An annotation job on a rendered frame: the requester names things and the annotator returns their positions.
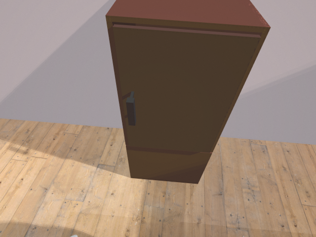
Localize handle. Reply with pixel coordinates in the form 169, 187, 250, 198
126, 91, 136, 126

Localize cupboard door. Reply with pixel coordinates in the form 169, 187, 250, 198
113, 24, 261, 153

